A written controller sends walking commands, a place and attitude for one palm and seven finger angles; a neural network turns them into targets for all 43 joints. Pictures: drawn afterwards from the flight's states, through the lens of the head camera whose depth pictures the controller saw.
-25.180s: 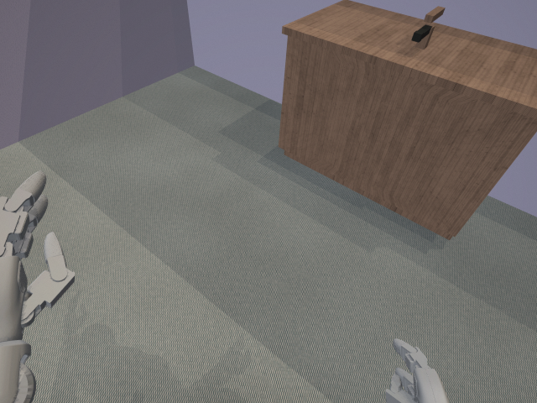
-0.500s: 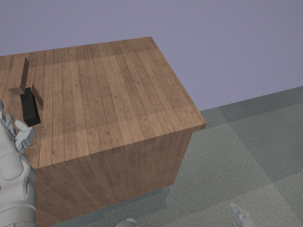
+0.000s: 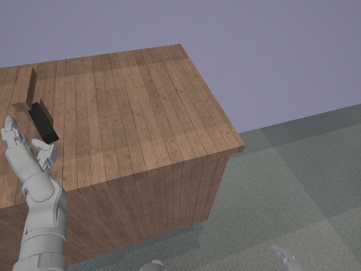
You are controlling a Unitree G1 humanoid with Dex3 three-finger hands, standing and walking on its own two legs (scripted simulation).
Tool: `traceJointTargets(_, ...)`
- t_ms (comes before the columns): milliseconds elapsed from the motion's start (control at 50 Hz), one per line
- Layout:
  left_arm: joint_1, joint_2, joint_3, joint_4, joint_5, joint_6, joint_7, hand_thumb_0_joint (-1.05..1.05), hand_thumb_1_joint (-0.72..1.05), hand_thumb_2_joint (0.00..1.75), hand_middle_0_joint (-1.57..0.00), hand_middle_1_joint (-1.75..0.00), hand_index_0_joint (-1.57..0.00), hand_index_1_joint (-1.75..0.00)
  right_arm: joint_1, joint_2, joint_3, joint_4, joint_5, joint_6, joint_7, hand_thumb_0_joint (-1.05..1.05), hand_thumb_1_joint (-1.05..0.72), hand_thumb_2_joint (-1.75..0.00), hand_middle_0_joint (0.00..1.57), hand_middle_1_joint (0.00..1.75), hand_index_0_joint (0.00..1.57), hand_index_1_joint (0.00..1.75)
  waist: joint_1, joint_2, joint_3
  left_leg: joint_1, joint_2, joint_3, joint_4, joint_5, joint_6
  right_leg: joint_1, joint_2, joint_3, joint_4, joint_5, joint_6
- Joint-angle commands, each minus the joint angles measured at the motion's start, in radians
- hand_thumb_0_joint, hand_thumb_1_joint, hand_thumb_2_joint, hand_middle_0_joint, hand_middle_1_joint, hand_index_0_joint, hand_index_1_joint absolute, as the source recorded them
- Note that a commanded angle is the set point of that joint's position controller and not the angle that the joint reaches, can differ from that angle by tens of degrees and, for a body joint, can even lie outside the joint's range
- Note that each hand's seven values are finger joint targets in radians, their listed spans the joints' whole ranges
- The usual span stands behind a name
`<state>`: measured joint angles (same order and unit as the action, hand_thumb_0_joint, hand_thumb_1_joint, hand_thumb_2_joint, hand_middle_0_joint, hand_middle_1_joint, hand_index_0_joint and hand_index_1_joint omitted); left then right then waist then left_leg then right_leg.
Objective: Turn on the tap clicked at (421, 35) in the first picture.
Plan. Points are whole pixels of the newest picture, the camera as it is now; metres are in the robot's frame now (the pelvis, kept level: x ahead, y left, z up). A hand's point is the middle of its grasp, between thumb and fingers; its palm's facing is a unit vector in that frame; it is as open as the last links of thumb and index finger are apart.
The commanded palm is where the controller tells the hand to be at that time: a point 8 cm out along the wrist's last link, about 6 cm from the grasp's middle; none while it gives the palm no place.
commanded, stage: push the lever round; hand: left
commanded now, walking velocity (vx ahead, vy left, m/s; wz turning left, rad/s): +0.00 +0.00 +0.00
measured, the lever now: (48, 135) +0.38 +0.33 +0.09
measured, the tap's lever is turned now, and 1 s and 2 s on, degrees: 21 52 68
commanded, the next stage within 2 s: none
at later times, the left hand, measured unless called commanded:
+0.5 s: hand (65, 142) +0.36 +0.28 +0.08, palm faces +0.79 -0.62 -0.06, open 7.6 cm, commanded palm +0.33 +0.30 +0.09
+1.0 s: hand (77, 130) +0.40 +0.28 +0.08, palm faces +0.85 -0.53 -0.07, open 7.7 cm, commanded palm +0.36 +0.28 +0.09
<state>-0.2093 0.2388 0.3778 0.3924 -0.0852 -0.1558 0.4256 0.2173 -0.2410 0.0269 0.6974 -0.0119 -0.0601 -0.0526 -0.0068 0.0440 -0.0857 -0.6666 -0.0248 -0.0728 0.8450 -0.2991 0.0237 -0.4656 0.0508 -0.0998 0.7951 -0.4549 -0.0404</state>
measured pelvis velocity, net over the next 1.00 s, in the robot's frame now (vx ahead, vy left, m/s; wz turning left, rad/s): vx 0.01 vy -0.01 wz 0.00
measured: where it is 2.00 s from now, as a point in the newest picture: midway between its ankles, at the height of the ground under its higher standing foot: outside the picture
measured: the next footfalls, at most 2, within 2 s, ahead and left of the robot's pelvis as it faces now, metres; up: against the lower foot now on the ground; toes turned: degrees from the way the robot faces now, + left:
none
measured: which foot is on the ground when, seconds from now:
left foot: down 0.00-1.00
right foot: down 0.00-1.00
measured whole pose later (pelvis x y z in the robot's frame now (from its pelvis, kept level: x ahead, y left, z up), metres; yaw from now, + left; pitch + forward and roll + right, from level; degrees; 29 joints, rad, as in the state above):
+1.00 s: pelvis +0.01 -0.01 +0.00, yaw +0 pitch +10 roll -3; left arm -0.45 0.18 0.43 0.63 0.03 -0.11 0.73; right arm 0.26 -0.23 -0.01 0.73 -0.05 0.02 0.00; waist -0.05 0.04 -0.13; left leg -0.70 -0.02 -0.08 0.87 -0.33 0.01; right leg -0.50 0.06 -0.10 0.81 -0.48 -0.05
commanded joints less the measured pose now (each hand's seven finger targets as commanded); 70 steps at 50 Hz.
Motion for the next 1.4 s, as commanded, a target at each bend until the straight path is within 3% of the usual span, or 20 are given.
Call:
traceJointTargets(0, -0.346, 0.264, 0.057, -0.198, 0.038, -0.067, 0.026, 0.00, 0.90, 0.90, -0.15, -0.15, -0.15, -0.15, -0.057, -0.147, -0.055, -0.115, 0.005, -0.033, -0.017, 0.00, -0.90, -0.90, 0.20, 0.30, 0.20, 0.30, -0.016, 0.031, -0.229, 0.267, 0.008, -0.047, -0.122, 0.034, 0.008, -0.064, -0.010, 0.072, -0.150, 0.184, 0.005)
traceJointTargets(20, -0.356, 0.207, 0.008, -0.221, 0.038, -0.066, 0.027, 0.00, 0.90, 0.90, -0.15, -0.15, -0.15, -0.15, -0.064, -0.139, -0.052, -0.129, 0.004, -0.031, -0.012, 0.00, -0.90, -0.90, 0.20, 0.30, 0.20, 0.30, -0.019, 0.063, -0.245, 0.281, 0.003, -0.041, -0.121, 0.053, 0.007, -0.060, -0.012, 0.070, -0.146, 0.198, 0.005)
traceJointTargets(100, -0.332, 0.253, 0.058, -0.206, 0.054, -0.052, 0.062, 0.00, 0.90, 0.90, -0.15, -0.15, -0.15, -0.15, -0.061, -0.141, -0.056, -0.122, 0.001, -0.017, -0.011, 0.00, -0.90, -0.90, 0.20, 0.30, 0.20, 0.30, -0.011, 0.064, -0.238, 0.268, 0.006, -0.033, -0.110, 0.078, 0.009, -0.050, -0.011, 0.076, -0.151, 0.219, 0.004)
traceJointTargets(120, -0.349, 0.203, 0.013, -0.214, 0.053, -0.051, 0.064, 0.00, 0.90, 0.90, -0.15, -0.15, -0.15, -0.15, -0.062, -0.135, -0.054, -0.132, 0.003, -0.015, -0.007, 0.00, -0.90, -0.90, 0.20, 0.30, 0.20, 0.30, -0.021, 0.057, -0.238, 0.270, 0.005, -0.033, -0.110, 0.083, 0.010, -0.050, -0.012, 0.072, -0.149, 0.226, 0.005)
traceJointTargets(240, -0.407, 0.202, 0.018, -0.171, 0.055, -0.054, 0.095, 0.00, 0.90, 0.90, -0.15, -0.15, -0.15, -0.15, -0.062, -0.137, -0.057, -0.121, 0.002, -0.010, -0.009, 0.00, -0.90, -0.90, 0.20, 0.30, 0.20, 0.30, -0.035, 0.015, -0.217, 0.239, 0.003, -0.025, -0.099, 0.051, 0.017, -0.059, -0.015, 0.083, -0.164, 0.208, 0.010)
traceJointTargets(340, -0.472, 0.175, -0.020, -0.161, 0.083, -0.050, 0.125, 0.00, 0.90, 0.90, -0.15, -0.15, -0.15, -0.15, -0.065, -0.133, -0.056, -0.114, -0.001, -0.005, -0.009, 0.00, -0.90, -0.90, 0.20, 0.30, 0.20, 0.30, -0.045, 0.058, -0.224, 0.255, 0.003, -0.029, -0.100, 0.036, 0.015, -0.081, -0.018, 0.081, -0.159, 0.191, 0.007)
traceJointTargets(400, -0.485, 0.212, 0.019, -0.121, 0.087, -0.038, 0.148, 0.00, 0.90, 0.90, -0.15, -0.15, -0.15, -0.15, -0.065, -0.138, -0.057, -0.100, -0.003, 0.002, -0.015, 0.00, -0.90, -0.90, 0.20, 0.30, 0.20, 0.30, -0.046, 0.040, -0.213, 0.233, 0.003, -0.028, -0.101, 0.009, 0.018, -0.083, -0.019, 0.088, -0.170, 0.166, 0.010)
traceJointTargets(460, -0.528, 0.183, -0.003, -0.100, 0.083, -0.033, 0.164, 0.00, 0.90, 0.90, -0.15, -0.15, -0.15, -0.15, -0.067, -0.134, -0.056, -0.106, -0.004, 0.005, -0.016, 0.00, -0.90, -0.90, 0.20, 0.30, 0.20, 0.30, -0.052, 0.002, -0.238, 0.225, -0.001, -0.023, -0.096, 0.012, 0.020, -0.068, -0.023, 0.090, -0.175, 0.171, 0.015)
traceJointTargets(500, -0.545, 0.228, 0.037, -0.074, 0.094, -0.028, 0.183, 0.00, 0.90, 0.90, -0.15, -0.15, -0.15, -0.15, -0.062, -0.137, -0.057, -0.091, -0.006, 0.013, -0.018, 0.00, -0.90, -0.90, 0.20, 0.30, 0.20, 0.30, -0.049, 0.026, -0.234, 0.220, 0.002, -0.024, -0.097, 0.009, 0.018, -0.073, -0.024, 0.092, -0.173, 0.163, 0.013)
traceJointTargets(520, -0.576, 0.188, 0.000, -0.087, 0.099, -0.031, 0.187, 0.00, 0.90, 0.90, -0.15, -0.15, -0.15, -0.15, -0.061, -0.131, -0.056, -0.098, -0.007, 0.014, -0.013, 0.00, -0.90, -0.90, 0.20, 0.30, 0.20, 0.30, -0.055, 0.041, -0.259, 0.235, 0.000, -0.024, -0.095, 0.022, 0.018, -0.071, -0.026, 0.087, -0.165, 0.177, 0.012)
traceJointTargets(660, -0.602, 0.164, 0.009, -0.030, 0.125, -0.030, 0.238, 0.00, 0.90, 0.90, -0.15, -0.15, -0.15, -0.15, -0.037, -0.127, -0.067, -0.092, -0.020, 0.021, 0.008, 0.00, -0.90, -0.90, 0.20, 0.30, 0.20, 0.30, -0.050, 0.037, -0.298, 0.243, 0.003, -0.023, -0.070, 0.097, 0.014, -0.065, -0.022, 0.074, -0.144, 0.246, 0.010)
traceJointTargets(700, -0.575, 0.210, 0.066, 0.019, 0.131, -0.018, 0.253, 0.00, 0.90, 0.90, -0.15, -0.15, -0.15, -0.15, -0.029, -0.134, -0.070, -0.082, -0.023, 0.031, 0.009, 0.00, -0.90, -0.90, 0.20, 0.30, 0.20, 0.30, -0.041, 0.021, -0.279, 0.223, 0.004, -0.023, -0.069, 0.103, 0.015, -0.064, -0.021, 0.073, -0.144, 0.247, 0.010)
traceJointTargets(760, -0.610, 0.172, 0.035, 0.003, 0.133, -0.017, 0.265, 0.00, 0.90, 0.90, -0.15, -0.15, -0.15, -0.15, -0.024, -0.129, -0.072, -0.095, -0.023, 0.037, 0.020, 0.00, -0.90, -0.90, 0.20, 0.30, 0.20, 0.30, -0.046, 0.016, -0.304, 0.230, 0.002, -0.015, -0.063, 0.142, 0.015, -0.042, -0.024, 0.071, -0.138, 0.297, 0.012)
traceJointTargets(800, -0.601, 0.201, 0.073, 0.027, 0.143, -0.013, 0.278, 0.00, 0.90, 0.90, -0.15, -0.15, -0.15, -0.15, -0.013, -0.134, -0.076, -0.080, -0.029, 0.043, 0.022, 0.00, -0.90, -0.90, 0.20, 0.30, 0.20, 0.30, -0.041, 0.033, -0.304, 0.235, 0.004, -0.017, -0.059, 0.156, 0.014, -0.050, -0.023, 0.069, -0.134, 0.301, 0.010)
traceJointTargets(1040, -0.714, 0.085, -0.013, 0.043, 0.162, -0.030, 0.330, 0.00, 0.90, 0.90, -0.15, -0.15, -0.15, -0.15, -0.001, -0.129, -0.086, -0.062, -0.037, 0.036, 0.054, 0.00, -0.90, -0.90, 0.20, 0.30, 0.20, 0.30, -0.068, 0.036, -0.300, 0.284, 0.012, -0.036, -0.070, 0.159, 0.005, -0.103, -0.016, 0.044, -0.129, 0.258, 0.005)
traceJointTargets(1160, -0.701, 0.116, 0.032, 0.093, 0.173, -0.020, 0.355, 0.00, 0.90, 0.90, -0.15, -0.15, -0.15, -0.15, 0.014, -0.130, -0.090, -0.058, -0.046, 0.044, 0.063, 0.00, -0.90, -0.90, 0.20, 0.30, 0.20, 0.30, -0.064, 0.008, -0.335, 0.275, 0.009, -0.022, -0.053, 0.204, 0.009, -0.072, -0.019, 0.042, -0.126, 0.309, 0.009)
traceJointTargets(1200, -0.708, 0.175, 0.079, 0.101, 0.184, -0.017, 0.358, 0.00, 0.90, 0.90, -0.15, -0.15, -0.15, -0.15, 0.023, -0.133, -0.091, -0.049, -0.048, 0.056, 0.061, 0.00, -0.90, -0.90, 0.20, 0.30, 0.20, 0.30, -0.053, 0.039, -0.340, 0.277, 0.010, -0.027, -0.056, 0.219, 0.005, -0.069, -0.021, 0.043, -0.120, 0.316, 0.005)
traceJointTargets(1240, -0.725, 0.123, 0.031, 0.103, 0.186, -0.019, 0.353, 0.00, 0.90, 0.90, -0.15, -0.15, -0.15, -0.15, 0.021, -0.127, -0.090, -0.060, -0.047, 0.057, 0.065, 0.00, -0.90, -0.90, 0.20, 0.30, 0.20, 0.30, -0.064, 0.023, -0.336, 0.283, 0.009, -0.022, -0.058, 0.215, 0.007, -0.074, -0.019, 0.041, -0.124, 0.312, 0.008)
traceJointTargets(1300, -0.735, 0.179, 0.079, 0.129, 0.193, -0.022, 0.357, 0.00, 0.90, 0.90, -0.15, -0.15, -0.15, -0.15, 0.026, -0.131, -0.089, -0.051, -0.049, 0.064, 0.063, 0.00, -0.90, -0.90, 0.20, 0.30, 0.20, 0.30, -0.062, 0.037, -0.307, 0.267, 0.011, -0.024, -0.060, 0.196, 0.009, -0.083, -0.019, 0.043, -0.131, 0.294, 0.006)
traceJointTargets(1380, -0.767, 0.141, 0.041, 0.124, 0.194, -0.042, 0.354, 0.00, 0.90, 0.90, -0.15, -0.15, -0.15, -0.15, 0.027, -0.127, -0.090, -0.058, -0.049, 0.060, 0.067, 0.00, -0.90, -0.90, 0.20, 0.30, 0.20, 0.30, -0.072, 0.014, -0.319, 0.271, 0.011, -0.024, -0.057, 0.186, 0.012, -0.087, -0.017, 0.043, -0.132, 0.292, 0.009)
